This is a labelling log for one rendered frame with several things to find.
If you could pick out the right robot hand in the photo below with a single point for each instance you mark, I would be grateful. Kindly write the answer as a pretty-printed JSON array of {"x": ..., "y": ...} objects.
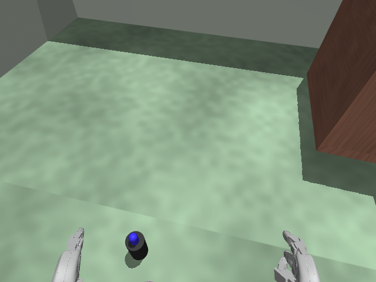
[{"x": 303, "y": 266}]

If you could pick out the bottle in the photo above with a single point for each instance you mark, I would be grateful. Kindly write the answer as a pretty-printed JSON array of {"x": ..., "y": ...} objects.
[{"x": 136, "y": 244}]

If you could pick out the left robot hand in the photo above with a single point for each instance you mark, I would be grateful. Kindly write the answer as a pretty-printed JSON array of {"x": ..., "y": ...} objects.
[{"x": 68, "y": 266}]

